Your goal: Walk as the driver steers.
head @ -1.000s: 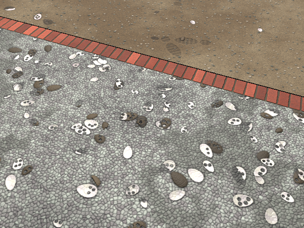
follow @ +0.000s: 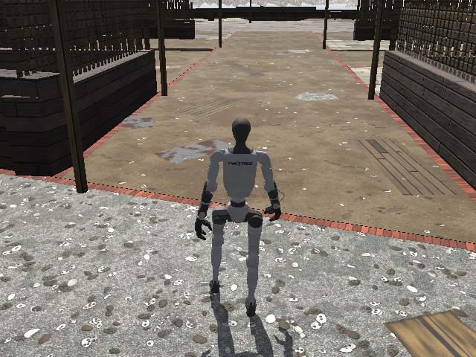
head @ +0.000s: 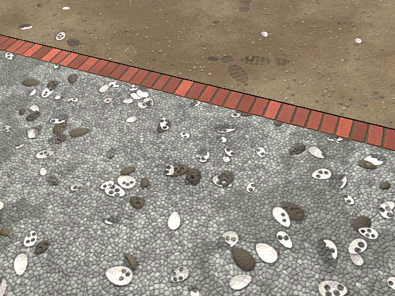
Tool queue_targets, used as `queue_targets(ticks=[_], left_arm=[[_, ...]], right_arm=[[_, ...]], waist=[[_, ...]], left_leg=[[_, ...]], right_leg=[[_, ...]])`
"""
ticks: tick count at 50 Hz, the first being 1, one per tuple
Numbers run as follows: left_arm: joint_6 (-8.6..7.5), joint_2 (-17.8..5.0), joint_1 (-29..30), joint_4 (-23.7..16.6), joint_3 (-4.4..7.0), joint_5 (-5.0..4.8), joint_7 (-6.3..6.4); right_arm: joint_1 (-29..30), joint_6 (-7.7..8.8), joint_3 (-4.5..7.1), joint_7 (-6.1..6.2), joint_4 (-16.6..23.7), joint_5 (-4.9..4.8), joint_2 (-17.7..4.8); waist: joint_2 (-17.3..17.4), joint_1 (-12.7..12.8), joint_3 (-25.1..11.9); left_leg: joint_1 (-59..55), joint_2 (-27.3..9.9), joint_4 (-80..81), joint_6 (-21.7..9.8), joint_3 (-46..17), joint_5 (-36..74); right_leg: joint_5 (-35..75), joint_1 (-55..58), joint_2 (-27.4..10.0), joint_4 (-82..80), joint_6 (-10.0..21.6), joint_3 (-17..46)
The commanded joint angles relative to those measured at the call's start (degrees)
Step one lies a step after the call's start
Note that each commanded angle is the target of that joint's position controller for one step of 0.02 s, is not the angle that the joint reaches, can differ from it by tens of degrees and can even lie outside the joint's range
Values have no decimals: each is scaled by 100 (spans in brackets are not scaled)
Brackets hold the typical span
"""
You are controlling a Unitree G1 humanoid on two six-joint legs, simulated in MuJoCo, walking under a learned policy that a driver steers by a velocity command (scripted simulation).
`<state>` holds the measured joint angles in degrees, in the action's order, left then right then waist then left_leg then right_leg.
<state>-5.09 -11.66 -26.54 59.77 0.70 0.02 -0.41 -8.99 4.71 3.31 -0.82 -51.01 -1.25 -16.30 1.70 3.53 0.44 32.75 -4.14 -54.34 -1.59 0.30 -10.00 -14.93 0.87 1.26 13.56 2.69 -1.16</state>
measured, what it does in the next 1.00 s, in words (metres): walks ahead: left foot, then right foot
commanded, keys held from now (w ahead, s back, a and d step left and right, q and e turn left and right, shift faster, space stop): w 1.00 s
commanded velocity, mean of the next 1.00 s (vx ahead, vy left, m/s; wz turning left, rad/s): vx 0.48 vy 0.00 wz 0.00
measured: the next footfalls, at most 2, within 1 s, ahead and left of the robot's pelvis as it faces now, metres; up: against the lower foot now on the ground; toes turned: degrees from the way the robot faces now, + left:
left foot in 0.24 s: +0.32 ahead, +0.14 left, +0.00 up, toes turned +1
right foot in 0.78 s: +0.62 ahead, -0.10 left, +0.00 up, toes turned -2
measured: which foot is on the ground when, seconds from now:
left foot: up 0.00-0.22, down 0.24-0.78, up 0.80-1.00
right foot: down 0.00-0.26, up 0.28-0.76, down 0.78-1.00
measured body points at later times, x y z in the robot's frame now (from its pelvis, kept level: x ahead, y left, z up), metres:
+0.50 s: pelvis +0.28 +0.06 +0.00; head +0.29 +0.06 +0.45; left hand +0.40 +0.33 -0.12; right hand +0.30 -0.21 -0.14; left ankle +0.28 +0.14 -0.75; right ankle +0.37 -0.12 -0.67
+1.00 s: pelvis +0.57 -0.02 +0.00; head +0.59 -0.03 +0.45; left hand +0.62 +0.25 -0.13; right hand +0.67 -0.29 -0.13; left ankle +0.60 +0.15 -0.67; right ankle +0.58 -0.10 -0.75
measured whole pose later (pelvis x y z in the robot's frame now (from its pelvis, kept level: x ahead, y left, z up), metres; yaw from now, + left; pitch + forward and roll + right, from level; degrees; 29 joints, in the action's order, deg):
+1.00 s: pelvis +0.57 -0.02 +0.00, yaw +0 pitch +1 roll -1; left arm -5.7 -14.2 -16.9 51.8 2.7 0.3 -1.7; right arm -10.8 4.5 2.8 0.1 -53.0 -0.8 -16.9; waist 2.3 1.7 1.4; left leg 32.8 -6.1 -60.0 -1.6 -1.8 -14.5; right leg -7.9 -10.2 3.3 17.2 4.0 -3.7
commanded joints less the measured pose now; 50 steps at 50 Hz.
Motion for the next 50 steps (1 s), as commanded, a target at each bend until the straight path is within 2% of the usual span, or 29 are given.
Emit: queue_targets(ticks=[1,5,8,10,11,12,13,14,15,16,17,19,20,22,26,29,32,36,37,38,39,40,41,42,43,44,46,48,50], left_arm=[[29,-942,-166,-230,142,16,119],[27,-1062,-402,-159,194,-54,163],[63,-1116,-325,-149,263,-106,172],[127,-1256,-159,-222,328,-60,169],[187,-1230,-73,-264,324,-19,166],[212,-1156,-25,-363,277,30,164],[127,-436,-705,-469,75,37,83],[-43,-340,-648,-391,27,-64,54],[-164,-911,3,-635,198,-259,29],[-224,-1056,461,-787,232,-324,49],[-223,-1036,685,-812,270,-244,98],[-80,-783,402,-746,286,-141,125],[-15,-673,341,-738,280,-129,125],[64,-683,618,-889,297,-91,147],[21,-699,1636,-1268,295,-18,120],[-35,-582,2336,-1456,226,-55,40],[-57,-621,2807,-1657,196,-107,-56],[-105,-878,2757,-1807,259,-119,-169],[-115,-1018,2346,-1719,331,-117,-167],[-112,-1261,1446,-1445,473,-113,-135],[-94,-1680,350,-1212,602,-48,-84],[-54,-2143,-42,-1040,702,-19,-110],[-56,-1496,-1,-1078,531,-50,-120],[-75,-1257,532,-1182,443,-43,-101],[-85,-1137,989,-1290,398,-11,-92],[-97,-996,1266,-1320,359,19,-110],[-131,-852,1375,-1284,317,66,-139],[-169,-959,1257,-1181,345,15,-133],[-162,-1098,1109,-1089,387,10,-77]], right_arm=[[1083,79,-78,-60,639,7,42],[1676,86,-121,-135,875,-48,-37],[1721,126,-75,-199,976,-50,-238],[1138,134,58,-184,852,-38,-516],[261,115,190,-142,584,-52,-724],[-764,78,303,-78,304,-45,-954],[-1604,38,434,-46,126,107,-1477],[-1582,30,308,-74,61,67,-1115],[-1010,64,189,-86,85,21,-772],[-462,93,131,-90,194,32,-592],[-109,130,75,-122,226,87,-425],[136,194,32,-159,190,167,-256],[88,210,29,-163,127,143,-252],[-84,244,49,-118,-2,124,-407],[-522,199,81,45,-156,107,-645],[-915,159,88,95,-282,50,-762],[-1296,78,97,107,-459,0,-791],[-1323,-75,157,135,-519,2,-905],[-1201,-112,165,135,-485,14,-942],[-1149,-149,120,131,-450,50,-837],[-1211,-148,11,136,-294,156,-625],[-1979,-10,-225,61,-276,143,208],[-1699,133,-108,36,-369,2,-385],[-1119,229,-1,16,-187,-153,-772],[-786,260,-7,48,-118,-151,-744],[-608,241,21,79,-99,-52,-688],[-773,103,28,83,-141,13,-466],[-766,-12,4,95,-124,41,-282],[-374,-55,8,108,29,87,-293]], waist=[[-615,106,630],[-734,165,870],[-723,-67,798],[-888,-472,235],[-898,-915,-317],[-793,-1352,-960],[518,-1142,-1974],[1060,-1115,-2350],[831,-1009,-1246],[434,-806,-575],[14,-605,-166],[253,-233,-89],[272,-166,-40],[223,-139,179],[46,-397,384],[20,-660,415],[13,-804,497],[166,-562,303],[241,-297,38],[175,128,-526],[-322,481,-1430],[-1908,99,-2152],[-1401,290,-2120],[-1094,225,-1203],[-630,63,-761],[-416,-83,-396],[-542,-353,-291],[-511,-448,-160],[-433,-400,30]], left_leg=[[804,23,1121,181,165,666],[235,190,2107,126,231,1234],[60,220,2457,-128,106,1069],[-855,496,2414,-340,270,755],[-1928,673,2431,-503,388,706],[-3533,297,2301,-740,-25,625],[-5902,-1293,2518,-1681,-2655,-709],[-5904,-1849,3734,-1895,-4544,-1561],[-5009,-1590,3961,-1538,-3877,-1745],[-4016,-1417,4109,-1354,-3007,-1210],[-3135,-1171,4302,-1228,-2322,-478],[-2270,-830,4581,-1161,-1587,112],[-2057,-764,4696,-1198,-1371,241],[-1814,-733,4901,-1279,-1081,451],[-2097,-617,5008,-1188,-724,768],[-2279,-524,4989,-1040,-447,819],[-2938,-761,4757,-1016,-486,864],[-3745,-1090,4082,-826,-585,1860],[-3752,-996,3563,-740,-475,2805],[-3494,-690,2506,-596,-249,3439],[-2401,-337,776,-402,15,2286],[-4,792,-1275,1,81,-1382],[679,621,-2031,-75,-735,-2276],[1062,311,-2160,-186,-690,-1849],[895,-3,-1926,-194,-528,-1312],[692,-182,-1538,-155,-461,-980],[114,-363,-1120,-108,-476,-625],[124,-417,-757,-13,-402,-467],[481,-446,-177,101,-369,-9]], right_leg=[[1897,-23,-1186,-740,685,780],[1700,-227,-1331,-951,732,613],[2493,325,-1583,-625,621,528],[4484,596,-1608,226,495,407],[5238,447,-1420,1243,375,239],[4632,-489,-1209,2580,213,166],[2000,-2850,-291,4973,-171,-16],[-1639,-3608,217,6117,-145,767],[-1437,-4156,-153,6544,-2,918],[-899,-4123,-472,6366,83,728],[-464,-3867,-710,6006,82,613],[-101,-3149,-990,5536,24,653],[-78,-3053,-1019,5381,-18,599],[184,-3294,-1084,4961,-140,506],[1501,-3835,-1052,3378,-314,398],[2188,-3527,-793,2325,-321,140],[2092,-3678,-701,1848,-257,181],[1212,-3389,-533,1521,32,156],[1069,-2749,-355,1431,147,-8],[1137,-1524,-200,1364,324,-143],[1252,274,-1071,1583,685,815],[124,2268,-2371,942,1660,3621],[-510,2237,-2363,390,1589,4278],[-235,1502,-2172,313,1301,3374],[435,696,-1951,195,1166,2649],[1043,13,-1737,28,1094,2135],[1488,-603,-1493,-296,1023,1609],[1789,-846,-1457,-512,1104,1291],[1891,-851,-1446,-677,1139,1081]])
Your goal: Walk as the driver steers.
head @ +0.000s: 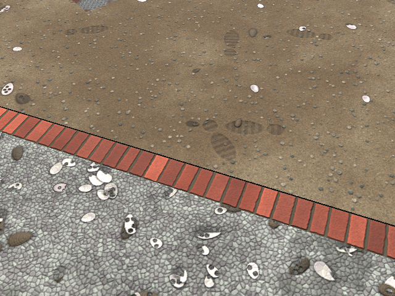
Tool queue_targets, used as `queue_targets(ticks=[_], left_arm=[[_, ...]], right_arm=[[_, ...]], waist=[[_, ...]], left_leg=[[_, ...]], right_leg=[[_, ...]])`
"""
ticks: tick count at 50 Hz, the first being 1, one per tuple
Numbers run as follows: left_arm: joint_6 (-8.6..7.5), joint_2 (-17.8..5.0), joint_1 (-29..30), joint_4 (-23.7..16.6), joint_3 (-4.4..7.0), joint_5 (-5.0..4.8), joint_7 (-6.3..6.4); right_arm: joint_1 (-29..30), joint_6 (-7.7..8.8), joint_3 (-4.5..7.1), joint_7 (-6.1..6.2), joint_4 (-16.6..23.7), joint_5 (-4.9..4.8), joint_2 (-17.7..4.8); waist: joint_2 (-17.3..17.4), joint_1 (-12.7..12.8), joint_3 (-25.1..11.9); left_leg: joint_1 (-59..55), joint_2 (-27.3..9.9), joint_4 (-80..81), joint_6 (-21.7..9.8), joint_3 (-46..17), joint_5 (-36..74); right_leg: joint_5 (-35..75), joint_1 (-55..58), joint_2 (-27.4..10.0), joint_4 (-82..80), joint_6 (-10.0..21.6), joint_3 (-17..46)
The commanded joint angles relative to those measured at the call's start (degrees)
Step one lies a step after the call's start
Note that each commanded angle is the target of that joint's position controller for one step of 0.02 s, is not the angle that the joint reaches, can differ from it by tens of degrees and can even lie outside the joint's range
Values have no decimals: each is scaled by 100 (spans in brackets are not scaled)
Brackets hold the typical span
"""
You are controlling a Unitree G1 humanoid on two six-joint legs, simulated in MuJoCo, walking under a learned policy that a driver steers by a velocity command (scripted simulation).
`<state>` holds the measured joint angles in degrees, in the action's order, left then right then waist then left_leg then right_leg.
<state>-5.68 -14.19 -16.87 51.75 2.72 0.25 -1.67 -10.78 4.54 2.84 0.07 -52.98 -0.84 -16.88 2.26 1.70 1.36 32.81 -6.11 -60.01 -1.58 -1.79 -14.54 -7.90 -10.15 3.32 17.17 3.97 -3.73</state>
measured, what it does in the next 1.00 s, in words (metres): walks ahead, turning right: left foot, then right foot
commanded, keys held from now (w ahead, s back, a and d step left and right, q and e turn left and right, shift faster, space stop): w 0.38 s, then w+e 0.62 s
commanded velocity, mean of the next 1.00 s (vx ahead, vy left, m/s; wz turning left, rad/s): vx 0.50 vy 0.00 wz -0.24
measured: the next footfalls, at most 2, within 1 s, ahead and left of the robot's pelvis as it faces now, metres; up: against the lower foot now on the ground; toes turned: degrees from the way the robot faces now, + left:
left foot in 0.32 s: +0.36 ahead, +0.16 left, +0.00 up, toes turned +2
right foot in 0.88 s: +0.64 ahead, -0.10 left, +0.00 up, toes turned -16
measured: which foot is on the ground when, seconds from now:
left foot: up 0.00-0.30, down 0.32-0.90, up 0.92-1.00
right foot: down 0.00-0.34, up 0.36-0.86, down 0.88-1.00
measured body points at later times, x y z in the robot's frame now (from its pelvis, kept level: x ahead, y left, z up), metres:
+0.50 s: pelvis +0.28 +0.07 -0.01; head +0.30 +0.08 +0.44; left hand +0.35 +0.35 -0.14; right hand +0.36 -0.20 -0.13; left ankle +0.32 +0.15 -0.75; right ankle +0.25 -0.08 -0.66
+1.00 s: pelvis +0.55 -0.01 -0.02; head +0.59 -0.02 +0.43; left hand +0.76 +0.22 -0.12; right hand +0.56 -0.30 -0.14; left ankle +0.48 +0.17 -0.64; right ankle +0.60 -0.09 -0.75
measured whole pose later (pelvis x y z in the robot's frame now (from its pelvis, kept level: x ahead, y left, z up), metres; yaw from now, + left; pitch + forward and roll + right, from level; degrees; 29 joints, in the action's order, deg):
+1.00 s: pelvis +0.55 -0.01 -0.02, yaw -17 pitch +1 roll +1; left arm -3.4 -15.9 -10.8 43.8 4.7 -0.8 -2.0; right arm -12.2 6.6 3.0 0.0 -51.2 -1.0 -15.9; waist -0.1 0.0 3.3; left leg 20.6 -2.7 -69.5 -0.9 -1.1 -23.4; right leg -8.6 -21.7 4.6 30.1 6.0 -1.2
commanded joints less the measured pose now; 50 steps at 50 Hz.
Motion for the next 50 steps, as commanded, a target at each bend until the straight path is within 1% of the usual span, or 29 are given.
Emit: queue_targets(ticks=[1,6,11,13,14,15,16,17,18,19,20,21,22,24,25,29,33,38,39,41,42,43,44,45,46,47,48,49,50], left_arm=[[-82,-869,53,-242,192,-19,80],[-18,-944,-350,-24,200,-80,174],[116,-996,-708,250,244,-130,213],[175,-1060,-633,264,278,-139,238],[203,-1111,-533,243,293,-134,245],[242,-1079,-427,219,276,-124,249],[261,-914,-444,151,201,-70,260],[184,-422,-946,-2,33,10,216],[45,-198,-1071,86,-49,-64,186],[-75,-811,-592,-21,105,-233,157],[-126,-914,-178,-131,131,-336,157],[-107,-871,17,-147,146,-298,194],[-30,-836,14,-122,198,-230,232],[135,-566,-200,-25,185,-192,240],[197,-419,-269,-62,170,-207,237],[254,-487,264,-278,219,-164,232],[194,-315,979,-537,145,-125,101],[204,-244,1750,-1042,73,-139,-89],[207,-271,1792,-1132,82,-149,-136],[230,-435,1581,-1226,161,-156,-201],[252,-583,1206,-1192,243,-158,-211],[263,-825,485,-1047,381,-178,-193],[290,-1217,-480,-829,583,-178,-97],[319,-1837,-815,-758,726,-183,17],[251,-1700,-837,-907,623,-131,3],[205,-1291,-709,-895,505,-78,1],[164,-1074,-358,-940,447,-108,7],[151,-930,59,-1037,401,-115,4],[149,-754,325,-1140,333,-75,17]], right_arm=[[22,-36,58,16,301,65,-233],[1007,38,-1,-67,572,31,-107],[1615,108,-7,-206,857,-26,-205],[1473,140,37,-253,864,-31,-332],[1183,150,94,-254,800,-29,-443],[520,150,202,-235,600,-18,-607],[-486,142,346,-187,298,9,-905],[-1332,111,486,-138,153,120,-1481],[-1460,73,419,-156,78,32,-1258],[-1058,90,291,-163,132,-22,-891],[-596,100,233,-140,259,15,-654],[-195,126,174,-149,312,64,-468],[33,172,122,-155,329,112,-280],[31,236,104,-183,239,162,-169],[15,250,148,-159,169,181,-362],[-147,269,192,-25,57,188,-496],[-297,232,185,70,18,147,-596],[-843,11,234,108,-172,60,-717],[-833,-45,251,116,-162,45,-757],[-670,-136,300,159,-67,28,-913],[-600,-183,324,190,-16,29,-985],[-502,-228,329,213,39,25,-1018],[-434,-211,303,229,132,26,-990],[-834,-70,85,136,406,202,-261],[-711,212,21,23,526,93,-271],[-53,385,135,-62,694,-130,-638],[127,466,119,-75,757,-163,-630],[128,469,146,-30,689,-45,-594],[50,393,202,3,653,48,-646]], waist=[[-477,-165,-3],[-530,127,218],[-555,209,376],[-629,52,243],[-717,-133,49],[-709,-496,-343],[-554,-881,-1018],[541,-832,-1931],[1299,-797,-2387],[825,-823,-1599],[519,-705,-979],[137,-518,-533],[191,-337,-324],[262,-191,-183],[351,-72,-177],[51,-166,90],[-14,-403,238],[-101,-652,454],[-58,-607,436],[173,-361,150],[304,-118,-121],[294,293,-513],[9,778,-1008],[-1340,414,-1536],[-1274,381,-2289],[-864,570,-1708],[-542,379,-1078],[-152,100,-681],[-137,-101,-469]], left_leg=[[603,-245,738,142,-146,756],[278,28,2400,161,129,2060],[480,130,3025,-45,62,1682],[168,228,3150,-181,129,1267],[-329,379,3190,-267,268,1081],[-1260,570,3303,-398,445,1093],[-2787,372,3135,-615,229,1208],[-5079,-1089,3132,-1392,-1964,859],[-5736,-1704,4113,-1907,-3991,-17],[-5147,-1488,4294,-1603,-3472,-473],[-4334,-1326,4396,-1352,-2576,-284],[-3478,-1111,4626,-1195,-1931,128],[-2929,-915,4822,-1054,-1462,444],[-2351,-688,5059,-919,-795,1152],[-2282,-778,5207,-1025,-652,1181],[-2440,-719,5432,-984,30,1611],[-2607,-576,5521,-765,716,1824],[-3874,-960,5039,-720,987,2616],[-4049,-1022,4838,-680,1051,3059],[-4183,-1044,4156,-553,1235,4898],[-4155,-1021,3524,-487,1308,5775],[-3888,-893,2529,-371,1402,6054],[-2846,-655,1066,-143,1442,5027],[-336,268,-1067,212,1332,630],[827,971,-2104,218,-6,-1986],[1413,576,-2171,61,-425,-1558],[1379,303,-1694,-40,-357,-1021],[1028,93,-1122,-9,-305,-710],[620,-50,-764,44,-286,-468]], right_leg=[[1166,296,-1619,-1089,983,1237],[889,336,-1361,-1199,736,695],[1161,1300,-1770,-820,665,764],[1732,1581,-1883,-496,570,788],[2539,1613,-1846,-142,507,734],[3357,1485,-1634,640,389,548],[3103,795,-1323,1879,211,333],[967,-1311,-602,4088,-172,67],[-2488,-2618,49,5393,-320,645],[-2407,-3236,-334,5898,-187,1065],[-1900,-3328,-639,5805,-88,959],[-1408,-3088,-900,5415,-97,848],[-1092,-2759,-1084,5050,-107,896],[-797,-2253,-1163,4828,-105,969],[-624,-2337,-1155,4740,-164,959],[481,-2956,-1079,3791,-296,1144],[1450,-2744,-971,2524,-281,637],[895,-3279,-864,1865,-104,286],[624,-3243,-799,1806,-36,180],[62,-2619,-481,1799,160,-164],[-208,-2055,-262,1850,286,-317],[-134,-1068,-33,1642,462,-376],[123,596,-154,1273,740,159],[-284,2703,-1613,1109,1608,2889],[-644,3506,-2383,159,2248,5263],[-478,3200,-2151,17,1858,4432],[-71,2355,-1890,7,1599,3525],[436,1464,-1632,-69,1403,2928],[867,838,-1450,-230,1299,2548]])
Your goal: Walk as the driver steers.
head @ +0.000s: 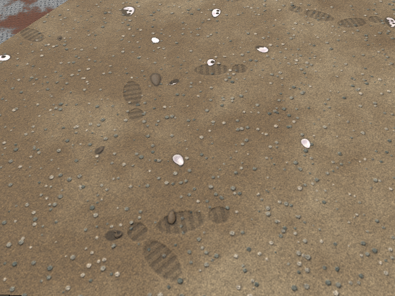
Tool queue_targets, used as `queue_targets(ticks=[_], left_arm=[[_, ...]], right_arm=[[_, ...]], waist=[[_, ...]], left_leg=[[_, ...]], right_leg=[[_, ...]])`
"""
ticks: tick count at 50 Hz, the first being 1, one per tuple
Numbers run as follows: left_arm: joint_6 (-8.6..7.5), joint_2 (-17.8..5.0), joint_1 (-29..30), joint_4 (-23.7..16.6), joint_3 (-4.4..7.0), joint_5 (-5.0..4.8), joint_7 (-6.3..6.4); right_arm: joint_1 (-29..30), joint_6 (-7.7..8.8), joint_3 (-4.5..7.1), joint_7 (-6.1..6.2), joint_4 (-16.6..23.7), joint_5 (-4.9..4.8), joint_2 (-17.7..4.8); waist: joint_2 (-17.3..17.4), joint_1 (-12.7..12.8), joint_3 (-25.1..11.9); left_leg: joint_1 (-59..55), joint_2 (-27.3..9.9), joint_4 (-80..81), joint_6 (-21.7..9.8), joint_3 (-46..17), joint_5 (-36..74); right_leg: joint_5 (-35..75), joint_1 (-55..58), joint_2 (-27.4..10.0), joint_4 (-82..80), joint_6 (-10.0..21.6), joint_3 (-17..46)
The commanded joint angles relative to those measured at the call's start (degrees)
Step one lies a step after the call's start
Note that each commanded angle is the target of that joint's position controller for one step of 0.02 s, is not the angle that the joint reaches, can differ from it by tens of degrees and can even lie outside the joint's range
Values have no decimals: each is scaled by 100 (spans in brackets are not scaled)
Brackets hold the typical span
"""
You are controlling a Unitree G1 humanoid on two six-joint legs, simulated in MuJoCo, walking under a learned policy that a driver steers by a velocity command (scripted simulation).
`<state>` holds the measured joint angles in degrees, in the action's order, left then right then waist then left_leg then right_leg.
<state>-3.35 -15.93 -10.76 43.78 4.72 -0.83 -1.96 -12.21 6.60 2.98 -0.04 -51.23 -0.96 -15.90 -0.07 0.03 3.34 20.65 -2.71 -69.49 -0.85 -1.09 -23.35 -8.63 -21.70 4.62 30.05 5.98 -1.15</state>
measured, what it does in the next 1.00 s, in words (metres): walks ahead: left foot, then right foot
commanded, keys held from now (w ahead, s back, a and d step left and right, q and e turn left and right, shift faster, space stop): w+e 0.14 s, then w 0.12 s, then w+q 0.74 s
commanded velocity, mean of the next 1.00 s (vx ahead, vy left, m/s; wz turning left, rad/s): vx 0.50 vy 0.00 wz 0.10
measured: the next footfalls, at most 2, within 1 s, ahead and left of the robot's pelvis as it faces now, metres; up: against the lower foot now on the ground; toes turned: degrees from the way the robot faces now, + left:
left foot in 0.36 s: +0.40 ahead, +0.13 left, +0.00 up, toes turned -8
right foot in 0.86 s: +0.65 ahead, -0.09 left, +0.00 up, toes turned +10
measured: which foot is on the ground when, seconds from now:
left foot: up 0.00-0.34, down 0.36-0.88, up 0.90-1.00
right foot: down 0.00-0.38, up 0.40-0.84, down 0.86-1.00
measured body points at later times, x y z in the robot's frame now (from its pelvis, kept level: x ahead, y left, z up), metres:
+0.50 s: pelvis +0.29 +0.06 +0.01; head +0.32 +0.06 +0.45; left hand +0.41 +0.32 -0.12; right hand +0.39 -0.23 -0.10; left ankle +0.36 +0.13 -0.73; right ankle +0.17 -0.07 -0.64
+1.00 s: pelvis +0.56 +0.01 +0.01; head +0.58 +0.00 +0.46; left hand +0.68 +0.29 -0.07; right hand +0.67 -0.27 -0.11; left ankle +0.46 +0.12 -0.65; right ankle +0.61 -0.10 -0.73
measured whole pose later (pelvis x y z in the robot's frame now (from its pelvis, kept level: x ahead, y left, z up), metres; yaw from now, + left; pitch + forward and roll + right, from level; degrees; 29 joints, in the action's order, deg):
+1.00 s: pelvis +0.56 +0.01 +0.01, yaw +11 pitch +2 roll -1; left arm -5.9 -14.6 -9.4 40.1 3.4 0.4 -0.3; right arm -19.1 1.8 3.8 0.6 -43.9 -1.5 -17.7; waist 2.4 -1.2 0.2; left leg 25.5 0.2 -65.5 -0.8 -4.4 -22.7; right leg -10.3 -16.4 1.7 25.1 1.2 -1.1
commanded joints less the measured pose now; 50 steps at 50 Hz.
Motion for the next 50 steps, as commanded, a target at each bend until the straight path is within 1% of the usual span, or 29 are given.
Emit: queue_targets(ticks=[1,3,5,9,12,15,17,18,19,20,21,22,23,24,25,28,31,34,37,39,41,42,43,44,45,46,47,48,50], left_arm=[[-85,-616,-192,-405,131,69,67],[-102,-720,-223,-423,155,28,124],[-97,-890,-404,-402,203,5,209],[-44,-883,-708,-317,201,-18,277],[-50,-790,-1011,-127,165,-31,268],[-20,-830,-1080,-37,170,14,289],[20,-862,-984,-32,171,30,295],[34,-754,-953,-55,122,57,295],[42,-589,-991,-166,28,139,316],[-55,-254,-1756,-211,-62,43,285],[-140,-565,-1544,-217,-57,35,271],[-203,-845,-867,-353,15,-52,240],[-259,-790,-424,-454,-14,-17,238],[-304,-736,-193,-541,2,88,238],[-318,-696,-215,-573,23,153,241],[-274,-490,-226,-628,-6,179,248],[-247,-331,335,-796,-72,158,268],[-288,-267,877,-920,-104,102,217],[-351,-330,1305,-1050,-90,41,147],[-400,-448,1361,-1091,-44,18,115],[-449,-587,1018,-1018,27,3,121],[-465,-725,548,-899,103,34,158],[-479,-977,-239,-806,191,123,210],[-414,-1465,-981,-703,309,205,248],[-333,-1334,-1182,-524,297,100,189],[-315,-834,-868,-610,171,66,190],[-284,-625,-594,-629,99,80,195],[-267,-496,-340,-599,43,104,180],[-281,-413,-95,-520,9,153,170]], right_arm=[[102,100,206,11,510,89,-734],[73,-19,199,26,560,158,-601],[517,-66,165,56,734,189,-491],[1240,-27,66,-12,952,124,-300],[1522,36,70,-94,1076,66,-422],[1452,104,114,-167,1111,65,-625],[1013,130,173,-171,1010,69,-757],[376,138,265,-156,818,99,-935],[-522,138,324,-161,686,143,-1194],[-1072,64,475,-208,497,133,-1675],[-1045,40,341,-267,500,-72,-1179],[-673,11,249,-254,615,-81,-862],[-401,-37,216,-236,730,18,-798],[-258,-72,187,-223,768,53,-732],[-210,-72,155,-194,788,91,-673],[-322,-105,174,-115,782,29,-725],[-500,-150,262,1,757,-26,-958],[-758,-236,277,68,706,-60,-954],[-1061,-325,275,101,650,-87,-914],[-1104,-373,290,124,668,-86,-925],[-965,-407,312,136,735,-82,-932],[-875,-407,278,128,798,-65,-818],[-739,-379,186,100,925,-3,-562],[-1283,-320,62,108,1054,-11,-141],[-1581,-284,51,102,1146,-114,-364],[-1218,-311,180,105,1059,-151,-848],[-780,-353,216,97,1120,-96,-921],[-586,-381,223,83,1174,-44,-835],[-527,-450,228,26,1250,-54,-632]], waist=[[-117,-73,-626],[-142,-153,-552],[-175,-45,-409],[-468,296,-363],[-548,452,-292],[-669,375,-230],[-739,110,-337],[-599,-173,-779],[-63,-496,-1610],[1690,-247,-2154],[1488,-374,-1945],[905,-440,-1104],[340,-402,-744],[115,-299,-402],[258,-150,-431],[517,-33,-516],[433,-158,-394],[508,-350,-321],[532,-477,-292],[590,-416,-292],[723,-154,-363],[698,102,-605],[422,496,-1260],[-851,480,-2122],[-1866,357,-2222],[-1021,435,-1365],[-582,421,-796],[-404,294,-450],[-635,78,-189]], left_leg=[[1505,-419,366,72,-370,482],[1326,-405,919,292,-255,698],[1414,-290,1732,452,-156,1327],[911,32,3470,462,-72,2845],[830,51,3884,333,-166,3080],[974,30,4106,55,-155,2470],[496,177,4288,-224,89,2052],[-377,216,4315,-439,106,2164],[-1825,-532,4185,-840,-917,2410],[-3749,-1619,4698,-1842,-3473,1331],[-3926,-1708,5335,-1829,-4516,-6],[-3283,-1543,5382,-1550,-3825,-211],[-2602,-1293,5441,-1407,-3208,239],[-2040,-1116,5544,-1418,-2833,836],[-1756,-951,5600,-1384,-2567,1408],[-1405,-689,5735,-1419,-2037,2285],[-1059,-548,5817,-1333,-1717,2456],[-838,-373,5737,-1147,-1573,2275],[-957,-426,5470,-1078,-1821,2069],[-1186,-514,5221,-1007,-2144,1919],[-1246,-515,4858,-888,-2342,2058],[-1099,-300,4409,-742,-2237,2308],[-572,-28,3220,-556,-1897,2113],[1037,741,1372,-176,-1072,316],[2234,566,260,-85,-822,-1200],[2563,226,-214,-40,-920,-737],[2515,44,-241,-1,-734,-254],[2356,-98,-48,35,-647,71],[1988,-343,262,59,-567,429]], right_leg=[[1223,1541,-1530,-1637,1164,2225],[1599,1079,-1373,-1741,1162,1861],[1609,846,-1204,-1790,1055,1620],[770,682,-935,-1724,682,1338],[434,1057,-1189,-1556,622,1598],[748,1788,-1569,-1197,548,1855],[1974,2084,-1559,-707,401,1726],[2778,2062,-1260,132,268,1431],[2000,1368,-896,1666,73,1057],[-792,-877,-4,3714,-461,519],[-2281,-1864,-124,4246,-448,904],[-1846,-2274,-433,4403,-391,943],[-1448,-2159,-618,4181,-361,800],[-1203,-2107,-750,3759,-396,719],[-1007,-1784,-884,3376,-427,727],[-891,-1434,-859,2498,-639,532],[-25,-1280,-748,1383,-830,460],[911,-880,-544,463,-895,466],[1079,-594,-376,-8,-883,514],[812,-393,-337,-290,-818,590],[559,169,-356,-570,-650,557],[579,921,-440,-756,-488,523],[458,2222,-1125,-558,-148,1061],[87,4207,-2395,-590,571,2879],[-1179,4409,-3077,-1081,1028,4594],[-1724,3684,-2790,-1257,814,4022],[-1325,2966,-2495,-1349,593,3104],[-779,2349,-2228,-1535,498,2509],[-118,1621,-1930,-1855,401,1692]])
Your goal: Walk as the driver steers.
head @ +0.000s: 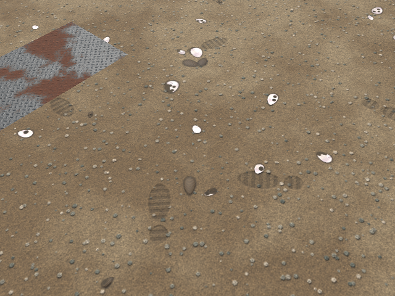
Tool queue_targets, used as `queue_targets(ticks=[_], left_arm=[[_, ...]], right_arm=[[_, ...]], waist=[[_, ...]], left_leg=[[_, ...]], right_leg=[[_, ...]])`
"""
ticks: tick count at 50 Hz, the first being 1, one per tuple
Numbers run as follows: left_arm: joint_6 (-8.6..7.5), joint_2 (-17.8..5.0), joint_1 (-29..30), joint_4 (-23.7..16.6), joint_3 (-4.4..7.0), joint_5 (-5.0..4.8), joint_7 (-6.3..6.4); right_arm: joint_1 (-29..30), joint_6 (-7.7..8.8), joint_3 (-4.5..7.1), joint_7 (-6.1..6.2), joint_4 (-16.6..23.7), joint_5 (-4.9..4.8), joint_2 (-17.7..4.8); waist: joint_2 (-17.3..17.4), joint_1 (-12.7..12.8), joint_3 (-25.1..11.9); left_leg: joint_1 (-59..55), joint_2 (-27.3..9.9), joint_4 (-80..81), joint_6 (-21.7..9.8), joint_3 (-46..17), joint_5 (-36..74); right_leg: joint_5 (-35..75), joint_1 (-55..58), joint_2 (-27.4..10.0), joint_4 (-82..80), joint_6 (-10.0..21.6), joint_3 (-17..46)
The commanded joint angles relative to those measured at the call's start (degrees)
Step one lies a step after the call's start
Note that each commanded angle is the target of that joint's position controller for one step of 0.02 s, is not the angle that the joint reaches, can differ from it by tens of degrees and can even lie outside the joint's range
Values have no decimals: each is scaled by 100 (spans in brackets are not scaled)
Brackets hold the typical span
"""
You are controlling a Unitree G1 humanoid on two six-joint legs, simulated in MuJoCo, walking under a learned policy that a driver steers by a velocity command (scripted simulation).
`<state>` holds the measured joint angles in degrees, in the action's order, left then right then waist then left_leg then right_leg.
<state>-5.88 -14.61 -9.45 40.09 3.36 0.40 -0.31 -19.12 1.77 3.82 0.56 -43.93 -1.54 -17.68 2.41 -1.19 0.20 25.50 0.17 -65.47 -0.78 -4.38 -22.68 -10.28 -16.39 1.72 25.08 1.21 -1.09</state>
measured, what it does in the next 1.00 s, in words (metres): walks ahead: left foot, then right foot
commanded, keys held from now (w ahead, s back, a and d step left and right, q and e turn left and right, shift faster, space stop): w+q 0.20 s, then w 0.36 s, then w+e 0.44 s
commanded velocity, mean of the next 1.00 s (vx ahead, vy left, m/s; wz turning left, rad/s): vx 0.50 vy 0.00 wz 0.10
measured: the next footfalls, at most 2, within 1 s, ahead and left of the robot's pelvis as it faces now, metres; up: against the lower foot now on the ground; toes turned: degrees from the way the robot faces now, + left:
left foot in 0.36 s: +0.33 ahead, +0.19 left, +0.00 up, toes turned +13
right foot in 0.90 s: +0.67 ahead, +0.01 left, +0.00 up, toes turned +4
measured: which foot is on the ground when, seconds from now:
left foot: up 0.00-0.34, down 0.36-0.92, up 0.94-1.00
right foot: down 0.00-0.38, up 0.40-0.88, down 0.90-1.00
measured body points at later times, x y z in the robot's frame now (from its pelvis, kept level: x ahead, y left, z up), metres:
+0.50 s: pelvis +0.26 +0.08 +0.00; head +0.29 +0.10 +0.44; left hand +0.26 +0.38 -0.13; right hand +0.47 -0.14 -0.10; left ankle +0.29 +0.18 -0.74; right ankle +0.20 -0.09 -0.65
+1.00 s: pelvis +0.55 +0.07 -0.01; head +0.59 +0.06 +0.43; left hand +0.68 +0.35 -0.11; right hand +0.65 -0.20 -0.14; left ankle +0.39 +0.21 -0.64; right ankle +0.63 +0.00 -0.74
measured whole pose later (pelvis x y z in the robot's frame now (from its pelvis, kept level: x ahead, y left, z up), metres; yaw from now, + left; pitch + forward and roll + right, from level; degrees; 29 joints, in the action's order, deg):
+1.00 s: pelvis +0.55 +0.07 -0.01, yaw +2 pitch +2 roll +1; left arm -3.7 -17.2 -10.3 41.6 3.5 -1.0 -2.4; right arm -15.4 5.0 2.9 -0.1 -45.0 -0.7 -16.9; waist 0.3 -0.2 2.5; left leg 17.5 -0.7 -66.1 0.0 -1.3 -25.1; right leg -9.9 -25.6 3.5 33.2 4.8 -0.3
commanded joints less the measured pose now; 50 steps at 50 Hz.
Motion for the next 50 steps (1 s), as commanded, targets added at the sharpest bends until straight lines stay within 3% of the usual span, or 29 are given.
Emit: queue_targets(ticks=[1,4,9,13,15,16,17,18,19,20,21,22,23,24,26,30,34,39,41,42,43,44,45,46,47,48,49,50], left_arm=[[-58,-579,-217,-107,166,17,-2],[-110,-794,-267,43,246,-2,7],[-35,-1042,-418,243,298,-42,50],[67,-1222,-873,512,337,-172,25],[135,-1352,-930,605,363,-224,21],[169,-1446,-912,634,377,-240,34],[208,-1444,-856,658,351,-247,55],[196,-1273,-937,645,263,-181,89],[102,-691,-1309,357,37,9,44],[-43,-671,-1389,461,-24,-39,-13],[-96,-1126,-838,340,123,-288,-65],[-124,-1054,-471,216,86,-329,-63],[-117,-991,-363,239,85,-211,-17],[-57,-1004,-439,286,120,-131,5],[86,-815,-761,412,94,-111,-9],[199,-628,-350,322,42,-69,21],[149,-489,261,210,-33,-140,-89],[143,-534,846,-111,-43,-173,-241],[144,-572,867,-212,-29,-142,-310],[148,-629,747,-233,0,-130,-330],[164,-748,464,-212,67,-119,-330],[181,-940,-205,-69,193,-112,-311],[204,-1317,-1096,135,377,-129,-247],[220,-2025,-1618,148,560,-139,-177],[194,-1725,-1671,90,441,-196,-199],[178,-1387,-1543,74,332,-152,-187],[170,-1238,-1247,13,295,-141,-163],[187,-1102,-897,-58,247,-133,-150]], right_arm=[[189,5,117,-56,562,-6,-329],[472,-24,82,-92,759,35,-216],[1243,60,-2,-259,977,31,-107],[1844,74,-34,-351,1283,19,-88],[1814,79,18,-368,1358,51,-217],[1544,72,93,-358,1323,80,-361],[811,63,223,-332,1133,88,-574],[-57,32,391,-252,886,75,-917],[-642,16,528,-160,802,135,-1605],[-717,47,432,-171,860,78,-1443],[-523,92,297,-218,811,115,-1070],[-215,124,244,-223,781,103,-904],[159,145,182,-225,761,102,-713],[426,174,119,-235,796,148,-524],[623,245,115,-236,796,176,-482],[528,357,150,-159,560,186,-599],[331,367,162,-97,339,204,-685],[22,294,228,-60,12,127,-795],[49,220,259,-23,-46,89,-840],[123,181,278,2,-40,82,-902],[198,135,300,36,-17,84,-986],[299,71,295,78,20,87,-1000],[202,53,226,139,91,137,-860],[-344,174,23,91,388,267,-318],[-156,375,-54,4,356,256,-257],[313,529,42,-103,472,16,-637],[663,614,17,-122,573,-37,-645],[828,639,31,-90,598,85,-632]], waist=[[-911,175,127],[-708,158,143],[-537,420,243],[-506,565,427],[-610,407,351],[-716,186,119],[-680,-274,-313],[-557,-666,-820],[687,-549,-1636],[885,-512,-2573],[417,-635,-1905],[356,-498,-1116],[93,-271,-652],[192,-50,-432],[266,202,-385],[109,190,-31],[86,-88,224],[13,-312,470],[57,-256,440],[130,-156,326],[232,16,69],[186,406,-350],[-89,771,-900],[-1422,579,-1646],[-1504,648,-2258],[-1153,791,-1679],[-731,705,-1081],[-346,494,-603]], left_leg=[[1442,-665,-67,80,-162,494],[1627,-739,474,186,-139,1040],[1294,-629,2079,100,216,2412],[1145,-450,2826,-142,425,2053],[798,-215,3072,-348,613,1472],[272,-15,3187,-467,766,1256],[-834,209,3528,-631,908,1542],[-2403,139,3496,-788,641,1892],[-4726,-1456,3480,-1608,-1956,1650],[-5088,-2294,4413,-2170,-4085,1391],[-4608,-2078,4534,-1866,-3246,1307],[-3739,-1798,4584,-1638,-2348,1591],[-2923,-1540,4713,-1464,-1762,1937],[-2276,-1348,4905,-1373,-1369,2323],[-1653,-1253,5307,-1450,-1101,2450],[-1529,-1205,5714,-1435,-441,2633],[-1666,-1097,5881,-1127,249,2367],[-2640,-1479,5720,-962,560,2408],[-3035,-1592,5390,-841,668,3037],[-3132,-1583,5076,-758,769,3874],[-3187,-1531,4562,-658,886,4969],[-3024,-1347,3577,-495,1128,5772],[-2200,-1080,2190,-269,1287,5310],[246,-228,-143,170,1274,2361],[1416,436,-1107,225,156,-992],[1999,43,-1365,74,-253,-729],[2044,-214,-1033,-27,-147,-258],[1843,-422,-474,-26,-70,77]], right_leg=[[305,954,-1605,-1484,918,1429],[1035,967,-1665,-1673,1057,834],[1525,1161,-1504,-1661,842,-169],[1745,1668,-1732,-1522,760,-339],[2907,1972,-1833,-1116,699,-428],[3912,2044,-1817,-631,629,-528],[4558,1855,-1667,286,485,-761],[4015,976,-1443,1490,278,-922],[793,-1430,-753,3810,-118,-979],[-2418,-2177,-150,4992,-191,157],[-2162,-2691,-468,5286,-122,546],[-1741,-2820,-698,5014,-49,409],[-1323,-2655,-901,4558,-52,353],[-1037,-2256,-1043,4242,-68,385],[-683,-1760,-1084,4018,-161,379],[376,-2160,-1116,3036,-356,408],[1625,-2025,-907,1693,-258,303],[1420,-2324,-705,943,11,314],[890,-2325,-607,835,173,178],[589,-2076,-475,814,270,24],[315,-1595,-264,838,377,-191],[357,-653,9,686,523,-396],[595,842,-39,659,756,-1],[16,3118,-1504,469,1790,2779],[-608,3915,-2044,-592,2213,4883],[-856,3605,-1943,-740,1890,4219],[-619,2842,-1721,-749,1685,3489],[-101,1985,-1516,-824,1551,2928]])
